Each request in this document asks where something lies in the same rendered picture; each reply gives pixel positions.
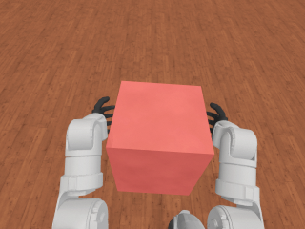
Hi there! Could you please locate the right robot hand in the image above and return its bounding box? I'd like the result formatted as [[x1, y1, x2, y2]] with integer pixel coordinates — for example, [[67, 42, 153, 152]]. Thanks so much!
[[206, 102, 228, 140]]

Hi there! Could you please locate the left robot upper arm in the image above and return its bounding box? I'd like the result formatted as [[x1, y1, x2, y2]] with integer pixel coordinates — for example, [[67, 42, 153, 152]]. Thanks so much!
[[52, 198, 109, 229]]

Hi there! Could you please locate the right robot thigh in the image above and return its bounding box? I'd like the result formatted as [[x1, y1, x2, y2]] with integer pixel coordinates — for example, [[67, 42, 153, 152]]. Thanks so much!
[[173, 213, 205, 229]]

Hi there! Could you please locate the right robot upper arm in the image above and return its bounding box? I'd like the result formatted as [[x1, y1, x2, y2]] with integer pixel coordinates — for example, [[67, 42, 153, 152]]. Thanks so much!
[[207, 205, 264, 229]]

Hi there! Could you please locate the left robot hand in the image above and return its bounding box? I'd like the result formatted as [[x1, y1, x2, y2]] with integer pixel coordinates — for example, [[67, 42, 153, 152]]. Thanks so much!
[[91, 96, 115, 134]]

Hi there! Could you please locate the robot right forearm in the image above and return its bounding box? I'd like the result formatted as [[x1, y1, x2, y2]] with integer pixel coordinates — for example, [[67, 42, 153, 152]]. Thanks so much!
[[212, 120, 265, 229]]

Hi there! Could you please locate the robot right shin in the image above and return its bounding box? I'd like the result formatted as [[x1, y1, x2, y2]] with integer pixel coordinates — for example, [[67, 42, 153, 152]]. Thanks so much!
[[178, 210, 190, 215]]

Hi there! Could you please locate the carton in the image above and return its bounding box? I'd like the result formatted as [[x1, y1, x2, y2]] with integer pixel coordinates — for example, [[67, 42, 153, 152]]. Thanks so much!
[[106, 81, 214, 196]]

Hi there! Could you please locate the robot left forearm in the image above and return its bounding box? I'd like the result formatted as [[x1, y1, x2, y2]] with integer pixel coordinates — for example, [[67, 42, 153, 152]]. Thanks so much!
[[51, 113, 108, 229]]

